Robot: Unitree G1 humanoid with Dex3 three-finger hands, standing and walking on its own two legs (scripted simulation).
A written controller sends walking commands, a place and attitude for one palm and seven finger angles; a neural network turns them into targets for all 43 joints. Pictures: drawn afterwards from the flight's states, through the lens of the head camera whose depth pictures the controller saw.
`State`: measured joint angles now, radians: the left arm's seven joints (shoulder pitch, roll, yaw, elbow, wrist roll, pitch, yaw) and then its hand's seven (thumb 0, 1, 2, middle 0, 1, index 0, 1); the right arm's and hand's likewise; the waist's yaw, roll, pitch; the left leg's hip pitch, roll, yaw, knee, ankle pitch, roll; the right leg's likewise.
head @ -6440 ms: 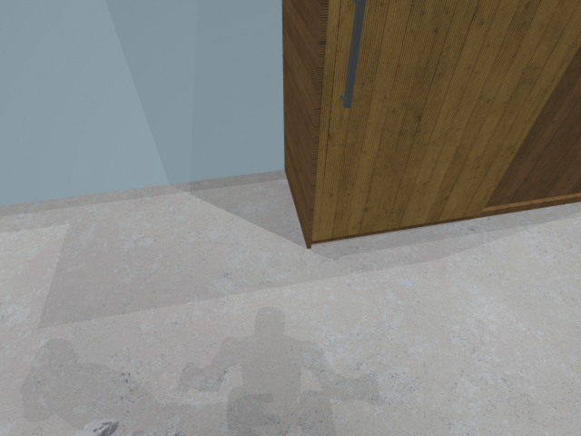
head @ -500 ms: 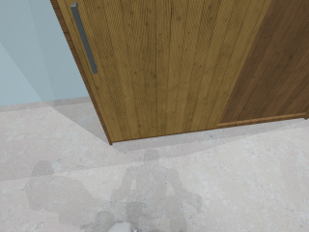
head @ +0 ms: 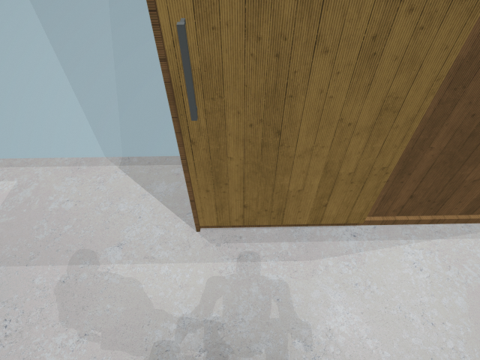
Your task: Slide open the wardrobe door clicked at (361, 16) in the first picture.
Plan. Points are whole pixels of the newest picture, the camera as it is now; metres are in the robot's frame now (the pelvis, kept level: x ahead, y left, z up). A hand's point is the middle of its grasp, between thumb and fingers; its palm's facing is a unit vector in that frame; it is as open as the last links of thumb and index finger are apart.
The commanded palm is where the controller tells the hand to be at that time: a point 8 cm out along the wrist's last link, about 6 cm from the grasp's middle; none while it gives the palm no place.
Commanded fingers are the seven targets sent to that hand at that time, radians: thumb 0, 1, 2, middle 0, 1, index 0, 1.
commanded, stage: take the last steps up to it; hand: left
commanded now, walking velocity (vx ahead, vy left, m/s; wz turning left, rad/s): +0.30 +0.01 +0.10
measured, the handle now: (189, 74) +0.79 +0.18 +0.08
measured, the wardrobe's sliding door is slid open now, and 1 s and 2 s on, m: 0.00 0.00 0.00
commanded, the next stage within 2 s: come to a stop and stand still in 0.92 s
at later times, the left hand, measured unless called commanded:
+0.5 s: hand out of the picture -0.04 +0.16 -0.17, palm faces +0.21 -0.97 -0.11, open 7.4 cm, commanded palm none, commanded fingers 0.00 0.90 0.90 -0.20 -0.30 -0.20 -0.30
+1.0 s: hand (157, 243) +0.40 +0.23 -0.16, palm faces -0.02 -0.97 -0.23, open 7.4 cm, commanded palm none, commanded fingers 0.00 0.90 0.90 -0.20 -0.30 -0.20 -0.30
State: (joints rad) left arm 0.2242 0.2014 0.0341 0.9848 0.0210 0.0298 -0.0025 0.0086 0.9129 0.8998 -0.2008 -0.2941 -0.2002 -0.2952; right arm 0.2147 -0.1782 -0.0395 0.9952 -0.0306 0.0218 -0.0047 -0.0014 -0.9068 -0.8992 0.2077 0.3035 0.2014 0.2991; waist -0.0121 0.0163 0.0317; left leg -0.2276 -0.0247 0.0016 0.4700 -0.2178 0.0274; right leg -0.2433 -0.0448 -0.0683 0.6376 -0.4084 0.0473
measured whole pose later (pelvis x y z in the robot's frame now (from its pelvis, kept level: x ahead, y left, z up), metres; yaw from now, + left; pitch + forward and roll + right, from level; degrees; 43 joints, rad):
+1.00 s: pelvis +0.28 +0.04 -0.01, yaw +2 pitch -1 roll +2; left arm 0.10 0.19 0.05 0.97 0.03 -0.02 -0.02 0.01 0.91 0.90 -0.20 -0.29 -0.20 -0.29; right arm 0.41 -0.13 -0.04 1.12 -0.04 -0.04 -0.01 0.00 -0.91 -0.90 0.20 0.30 0.20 0.30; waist -0.07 0.01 0.06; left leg -0.02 0.05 0.18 0.45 -0.39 -0.03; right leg -0.40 -0.08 -0.10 0.56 -0.17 -0.01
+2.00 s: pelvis +0.27 +0.04 +0.00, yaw +2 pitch -2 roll +0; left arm 0.26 0.15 0.01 1.11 0.01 0.01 0.02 0.01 0.91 0.90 -0.20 -0.29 -0.20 -0.30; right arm 0.30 -0.18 -0.04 1.13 -0.02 0.03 -0.02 0.00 -0.91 -0.90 0.20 0.30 0.20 0.30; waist -0.03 0.03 0.02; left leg -0.27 0.04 0.03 0.45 -0.17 -0.02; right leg -0.12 -0.02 -0.04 0.43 -0.28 0.01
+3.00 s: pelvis +0.29 +0.06 +0.00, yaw +1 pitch -1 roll +0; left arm 0.29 0.22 -0.01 1.05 0.02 0.00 0.03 0.01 0.91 0.90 -0.20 -0.29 -0.20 -0.30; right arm 0.22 -0.19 0.01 1.04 -0.02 -0.01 -0.01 0.00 -0.91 -0.90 0.20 0.30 0.20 0.30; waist 0.01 -0.01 0.03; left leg -0.28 0.00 0.05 0.52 -0.22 0.03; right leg -0.15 -0.06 -0.01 0.50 -0.34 0.05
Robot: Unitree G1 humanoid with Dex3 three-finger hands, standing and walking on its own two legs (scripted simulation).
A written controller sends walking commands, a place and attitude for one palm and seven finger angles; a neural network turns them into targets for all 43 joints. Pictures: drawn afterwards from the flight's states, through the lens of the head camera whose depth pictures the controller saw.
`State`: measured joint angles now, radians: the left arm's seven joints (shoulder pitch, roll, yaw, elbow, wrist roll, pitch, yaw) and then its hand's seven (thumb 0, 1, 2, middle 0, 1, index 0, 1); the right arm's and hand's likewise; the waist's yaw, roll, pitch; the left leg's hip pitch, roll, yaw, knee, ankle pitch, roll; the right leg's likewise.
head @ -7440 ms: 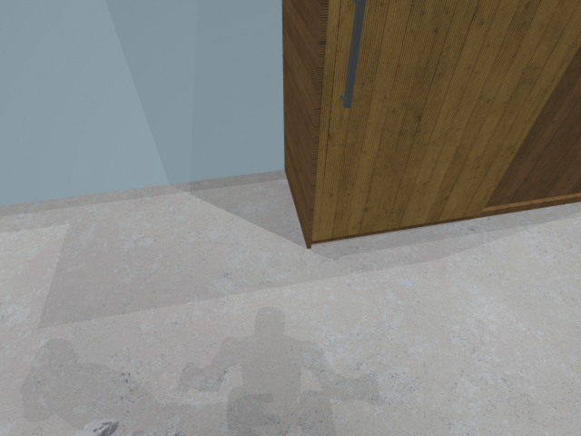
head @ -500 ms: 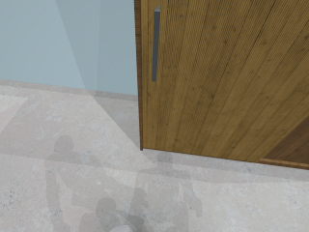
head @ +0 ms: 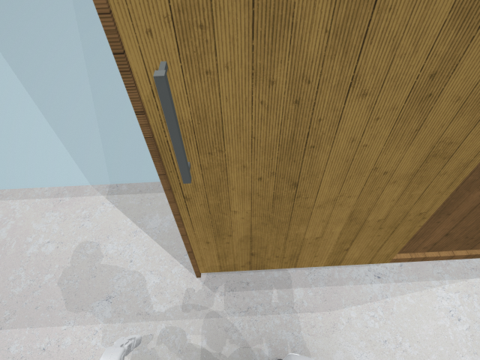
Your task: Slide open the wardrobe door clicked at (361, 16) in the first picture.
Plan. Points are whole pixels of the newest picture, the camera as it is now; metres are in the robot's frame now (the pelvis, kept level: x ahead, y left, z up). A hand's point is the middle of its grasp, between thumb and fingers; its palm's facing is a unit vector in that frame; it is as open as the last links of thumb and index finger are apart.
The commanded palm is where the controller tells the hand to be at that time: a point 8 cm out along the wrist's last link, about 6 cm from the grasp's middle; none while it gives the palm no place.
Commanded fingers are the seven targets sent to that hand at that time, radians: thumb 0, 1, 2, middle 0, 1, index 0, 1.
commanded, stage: come to a stop and stand still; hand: left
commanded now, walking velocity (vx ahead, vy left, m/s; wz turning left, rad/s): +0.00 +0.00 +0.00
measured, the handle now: (176, 130) +0.52 +0.13 +0.09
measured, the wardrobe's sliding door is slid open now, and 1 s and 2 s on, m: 0.00 0.00 0.00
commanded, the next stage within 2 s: look again from close up in 1.88 s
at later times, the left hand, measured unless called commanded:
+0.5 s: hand out of the picture +0.08 +0.22 -0.18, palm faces +0.09 -0.97 -0.22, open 7.3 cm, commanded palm none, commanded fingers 0.00 0.90 0.90 -0.20 -0.30 -0.20 -0.30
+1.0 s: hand out of the picture +0.01 +0.17 -0.16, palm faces +0.02 -0.98 -0.20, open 7.4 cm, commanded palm none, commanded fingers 0.00 0.90 0.90 -0.20 -0.30 -0.20 -0.30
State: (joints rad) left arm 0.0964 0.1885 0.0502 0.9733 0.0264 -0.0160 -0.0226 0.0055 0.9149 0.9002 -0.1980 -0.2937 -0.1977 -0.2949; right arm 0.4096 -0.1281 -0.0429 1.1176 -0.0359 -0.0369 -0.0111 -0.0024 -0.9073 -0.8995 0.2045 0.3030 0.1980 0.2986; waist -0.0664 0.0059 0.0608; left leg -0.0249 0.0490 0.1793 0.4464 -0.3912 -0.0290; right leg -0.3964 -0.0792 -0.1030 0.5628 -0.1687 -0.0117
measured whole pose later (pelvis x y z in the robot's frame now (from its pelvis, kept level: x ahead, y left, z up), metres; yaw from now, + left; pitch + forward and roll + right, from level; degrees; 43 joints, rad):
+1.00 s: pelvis -0.01 +0.00 +0.01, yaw +1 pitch -2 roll +0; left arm 0.26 0.15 0.01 1.11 0.01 0.01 0.02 0.01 0.91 0.90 -0.20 -0.29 -0.20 -0.30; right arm 0.30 -0.18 -0.04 1.13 -0.02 0.03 -0.02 0.00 -0.91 -0.90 0.20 0.30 0.20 0.30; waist -0.03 0.03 0.02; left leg -0.27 0.04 0.03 0.45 -0.17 -0.02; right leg -0.12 -0.02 -0.04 0.43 -0.28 0.01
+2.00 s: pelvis +0.01 +0.02 +0.01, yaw +0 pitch -1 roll +0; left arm 0.29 0.22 -0.01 1.05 0.02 0.00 0.03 0.01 0.91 0.90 -0.20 -0.29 -0.20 -0.30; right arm 0.22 -0.19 0.01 1.04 -0.02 -0.01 -0.01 0.00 -0.91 -0.90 0.20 0.30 0.20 0.30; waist 0.01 -0.01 0.03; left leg -0.28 0.00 0.05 0.52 -0.22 0.03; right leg -0.15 -0.06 -0.01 0.50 -0.34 0.05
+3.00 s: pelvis +0.01 +0.00 +0.00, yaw +1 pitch -1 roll +1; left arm 0.45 0.19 0.07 0.35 -0.11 -0.04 0.06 0.02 0.89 0.89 -0.21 -0.31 -0.21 -0.31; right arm 0.27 -0.22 -0.01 0.89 0.03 -0.17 -0.06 0.01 -0.90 -0.90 0.21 0.30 0.20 0.30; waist 0.00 -0.01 0.02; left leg -0.30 0.01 0.02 0.51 -0.21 0.00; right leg -0.18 -0.05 -0.04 0.54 -0.36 0.01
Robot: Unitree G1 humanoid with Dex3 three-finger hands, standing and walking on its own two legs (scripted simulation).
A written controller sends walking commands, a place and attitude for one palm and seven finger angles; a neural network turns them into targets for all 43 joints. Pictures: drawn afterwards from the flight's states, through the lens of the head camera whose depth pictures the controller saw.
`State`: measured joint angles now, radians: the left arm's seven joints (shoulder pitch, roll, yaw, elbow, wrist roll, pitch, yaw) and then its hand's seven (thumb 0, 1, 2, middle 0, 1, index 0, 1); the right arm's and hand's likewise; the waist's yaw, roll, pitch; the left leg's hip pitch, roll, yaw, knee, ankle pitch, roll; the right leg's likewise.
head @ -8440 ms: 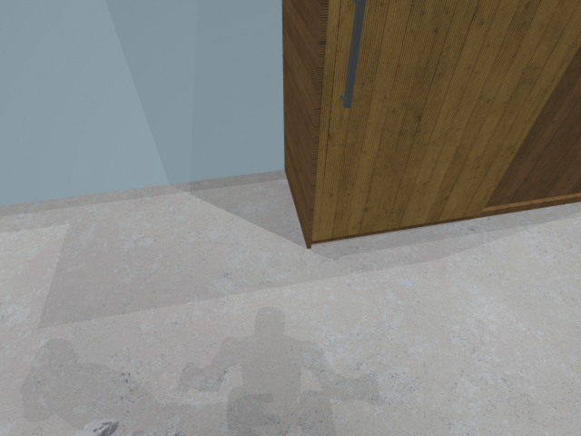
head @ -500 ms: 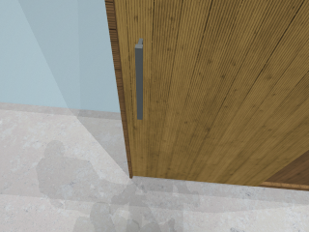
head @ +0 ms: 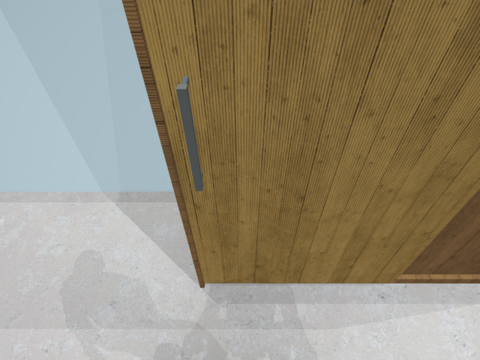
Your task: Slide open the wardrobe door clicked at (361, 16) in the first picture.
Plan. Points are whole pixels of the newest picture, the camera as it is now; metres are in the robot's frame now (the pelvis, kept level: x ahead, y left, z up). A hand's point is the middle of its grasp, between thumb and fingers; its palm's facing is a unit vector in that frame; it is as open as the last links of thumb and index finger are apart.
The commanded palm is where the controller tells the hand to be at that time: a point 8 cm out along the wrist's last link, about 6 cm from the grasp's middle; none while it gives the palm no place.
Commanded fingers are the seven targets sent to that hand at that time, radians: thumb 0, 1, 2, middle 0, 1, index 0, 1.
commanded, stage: come to a stop and stand still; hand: left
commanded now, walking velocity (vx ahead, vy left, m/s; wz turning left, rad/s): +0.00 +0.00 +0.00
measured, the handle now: (193, 140) +0.53 +0.12 +0.08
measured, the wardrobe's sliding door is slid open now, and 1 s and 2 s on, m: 0.00 0.00 0.00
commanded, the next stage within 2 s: look again from close up in 0.88 s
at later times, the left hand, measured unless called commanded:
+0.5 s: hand out of the picture -0.01 +0.14 -0.18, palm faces +0.01 -0.99 -0.13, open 7.3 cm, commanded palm none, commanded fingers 0.00 0.90 0.90 -0.20 -0.30 -0.20 -0.30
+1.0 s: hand out of the picture +0.03 +0.22 -0.18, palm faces -0.02 -0.97 -0.24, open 7.4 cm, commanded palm none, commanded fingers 0.00 0.90 0.90 -0.20 -0.30 -0.20 -0.30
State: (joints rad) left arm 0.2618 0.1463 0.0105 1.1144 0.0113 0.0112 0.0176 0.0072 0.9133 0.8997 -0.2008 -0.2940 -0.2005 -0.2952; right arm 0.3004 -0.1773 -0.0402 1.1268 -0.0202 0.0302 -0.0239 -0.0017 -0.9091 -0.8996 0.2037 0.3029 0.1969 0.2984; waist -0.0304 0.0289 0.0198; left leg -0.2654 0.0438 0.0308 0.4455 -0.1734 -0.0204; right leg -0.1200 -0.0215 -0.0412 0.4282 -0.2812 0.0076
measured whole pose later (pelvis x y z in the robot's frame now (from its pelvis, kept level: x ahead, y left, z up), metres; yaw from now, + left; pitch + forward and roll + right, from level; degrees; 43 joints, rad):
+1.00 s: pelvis +0.02 +0.03 -0.01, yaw -1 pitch -1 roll +0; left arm 0.29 0.22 -0.01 1.05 0.02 0.00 0.03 0.01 0.91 0.90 -0.20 -0.29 -0.20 -0.30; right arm 0.22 -0.19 0.01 1.04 -0.02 -0.01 -0.01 0.00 -0.91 -0.90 0.20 0.30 0.20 0.30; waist 0.01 -0.01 0.03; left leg -0.28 0.00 0.05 0.52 -0.22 0.03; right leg -0.15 -0.06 -0.01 0.50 -0.34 0.05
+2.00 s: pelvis +0.01 +0.01 -0.01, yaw +0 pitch -1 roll +1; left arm 0.45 0.19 0.07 0.35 -0.11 -0.04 0.06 0.02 0.89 0.89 -0.21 -0.31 -0.21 -0.31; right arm 0.27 -0.22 -0.01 0.89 0.03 -0.17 -0.06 0.01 -0.90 -0.90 0.21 0.30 0.20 0.30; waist 0.00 -0.01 0.02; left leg -0.30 0.01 0.02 0.51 -0.21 0.00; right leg -0.18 -0.05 -0.04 0.54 -0.36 0.01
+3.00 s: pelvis -0.02 +0.02 -0.04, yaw +0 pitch +5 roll -3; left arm 0.24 0.34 0.32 0.05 -0.35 -0.22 -0.37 0.00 -0.20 0.43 -0.28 -1.01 -0.28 -1.01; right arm 0.26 -0.25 0.03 0.58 0.04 -0.26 -0.10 0.01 -0.90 -0.90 0.21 0.30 0.20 0.30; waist 0.01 0.03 -0.06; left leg -0.63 0.04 -0.01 0.85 -0.32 0.01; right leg -0.46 -0.02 -0.06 0.81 -0.44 0.02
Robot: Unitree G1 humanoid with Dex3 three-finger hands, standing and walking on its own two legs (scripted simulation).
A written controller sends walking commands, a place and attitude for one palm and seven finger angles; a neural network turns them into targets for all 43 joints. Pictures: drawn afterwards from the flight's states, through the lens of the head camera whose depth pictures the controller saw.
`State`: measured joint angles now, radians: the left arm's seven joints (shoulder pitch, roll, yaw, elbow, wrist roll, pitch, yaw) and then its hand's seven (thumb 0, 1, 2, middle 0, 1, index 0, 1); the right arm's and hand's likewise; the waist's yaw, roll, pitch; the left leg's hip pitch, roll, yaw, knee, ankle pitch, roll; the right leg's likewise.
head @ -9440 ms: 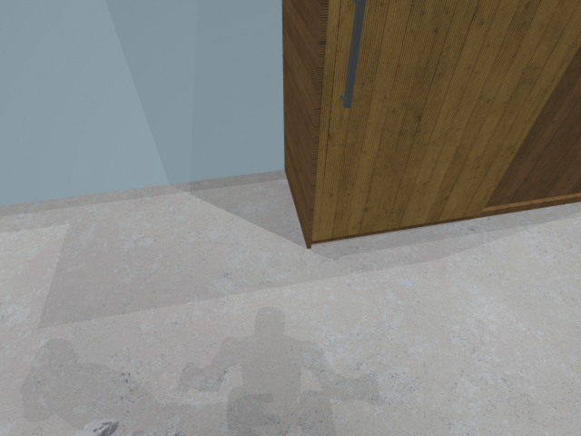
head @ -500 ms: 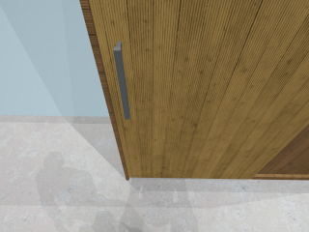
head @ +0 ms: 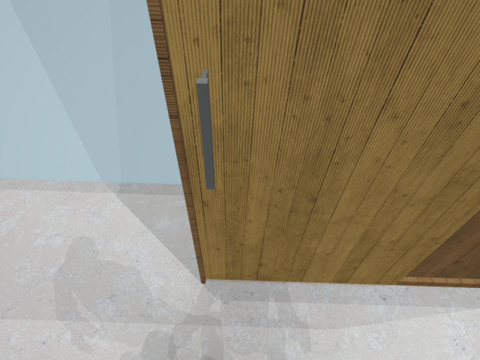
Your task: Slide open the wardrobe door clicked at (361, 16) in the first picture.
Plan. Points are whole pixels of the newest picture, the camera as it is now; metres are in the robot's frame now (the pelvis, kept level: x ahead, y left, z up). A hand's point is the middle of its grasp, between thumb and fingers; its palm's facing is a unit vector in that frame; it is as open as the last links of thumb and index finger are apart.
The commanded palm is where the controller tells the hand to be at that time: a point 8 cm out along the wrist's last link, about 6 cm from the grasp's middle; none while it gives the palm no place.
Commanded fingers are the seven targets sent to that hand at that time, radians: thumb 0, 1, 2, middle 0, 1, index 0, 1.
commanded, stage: look again from close up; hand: left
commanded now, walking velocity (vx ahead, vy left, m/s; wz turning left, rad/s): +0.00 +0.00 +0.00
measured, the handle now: (208, 137) +0.51 +0.10 +0.08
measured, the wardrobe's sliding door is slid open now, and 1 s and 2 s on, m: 0.00 0.00 0.00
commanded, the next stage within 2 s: raise the hand with hooked fingers in 0.78 s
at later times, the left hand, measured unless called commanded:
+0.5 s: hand out of the picture +0.02 +0.18 -0.17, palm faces -0.01 -0.97 -0.22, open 7.4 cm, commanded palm none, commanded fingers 0.00 0.90 0.90 -0.20 -0.30 -0.20 -0.30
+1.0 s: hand out of the picture +0.12 +0.18 -0.09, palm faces +0.24 -0.95 -0.20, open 7.4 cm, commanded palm +0.09 +0.24 -0.05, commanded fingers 0.00 0.74 0.83 -0.21 -0.41 -0.21 -0.41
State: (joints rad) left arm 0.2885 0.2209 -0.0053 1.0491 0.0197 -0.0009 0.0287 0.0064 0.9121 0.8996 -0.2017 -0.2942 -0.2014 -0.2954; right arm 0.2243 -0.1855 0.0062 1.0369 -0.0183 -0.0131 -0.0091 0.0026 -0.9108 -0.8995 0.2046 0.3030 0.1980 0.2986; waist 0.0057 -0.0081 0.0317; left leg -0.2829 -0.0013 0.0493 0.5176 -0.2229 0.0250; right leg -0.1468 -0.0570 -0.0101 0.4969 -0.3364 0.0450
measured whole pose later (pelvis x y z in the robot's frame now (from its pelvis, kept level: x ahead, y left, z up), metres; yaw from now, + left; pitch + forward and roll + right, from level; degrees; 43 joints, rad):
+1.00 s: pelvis +0.00 -0.02 +0.00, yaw +1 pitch -1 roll +1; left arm 0.45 0.19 0.07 0.35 -0.11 -0.04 0.06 0.02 0.89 0.89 -0.21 -0.31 -0.21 -0.31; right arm 0.27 -0.22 -0.01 0.89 0.03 -0.17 -0.06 0.01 -0.90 -0.90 0.21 0.30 0.20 0.30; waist 0.00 -0.01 0.02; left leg -0.30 0.01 0.02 0.51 -0.21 0.00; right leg -0.18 -0.05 -0.04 0.54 -0.36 0.01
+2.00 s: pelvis -0.03 -0.01 -0.04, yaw +1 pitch +5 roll -3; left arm 0.24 0.34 0.32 0.05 -0.35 -0.22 -0.37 0.00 -0.20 0.43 -0.28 -1.01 -0.28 -1.01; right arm 0.26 -0.25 0.03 0.58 0.04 -0.26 -0.10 0.01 -0.90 -0.90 0.21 0.30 0.20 0.30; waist 0.01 0.03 -0.06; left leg -0.63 0.04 -0.01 0.85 -0.32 0.01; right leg -0.46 -0.02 -0.06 0.81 -0.44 0.02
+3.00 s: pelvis -0.03 -0.03 -0.01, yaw +1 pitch +1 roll -1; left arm -0.02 0.42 0.43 0.26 -0.37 -0.07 -0.46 -0.01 -0.50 0.30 -0.30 -1.20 -0.30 -1.20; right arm 0.26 -0.26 0.06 0.60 0.06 -0.23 -0.13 0.01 -0.90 -0.90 0.21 0.30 0.20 0.30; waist 0.03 0.05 -0.03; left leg -0.43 0.05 -0.01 0.64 -0.23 -0.02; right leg -0.28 0.00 -0.06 0.63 -0.36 0.00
